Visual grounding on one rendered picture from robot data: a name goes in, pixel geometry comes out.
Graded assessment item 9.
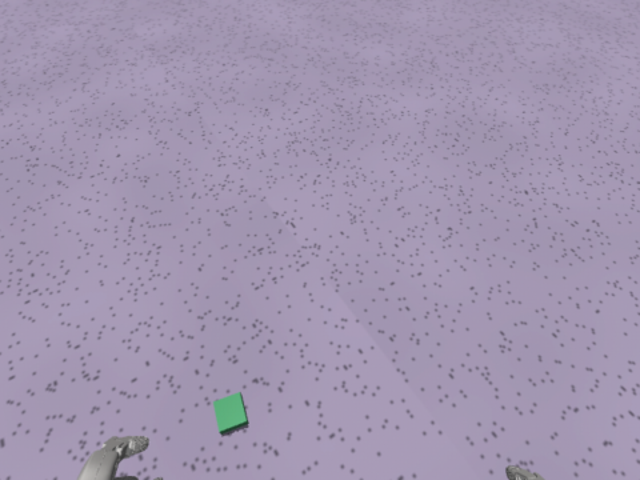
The small box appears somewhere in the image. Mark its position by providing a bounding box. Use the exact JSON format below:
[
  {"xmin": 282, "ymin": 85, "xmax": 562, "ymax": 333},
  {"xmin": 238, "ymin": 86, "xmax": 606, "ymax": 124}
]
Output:
[{"xmin": 213, "ymin": 392, "xmax": 249, "ymax": 434}]

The left robot hand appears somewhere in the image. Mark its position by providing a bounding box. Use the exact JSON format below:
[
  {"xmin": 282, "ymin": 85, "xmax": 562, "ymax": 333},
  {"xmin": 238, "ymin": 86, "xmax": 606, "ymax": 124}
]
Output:
[{"xmin": 77, "ymin": 436, "xmax": 163, "ymax": 480}]

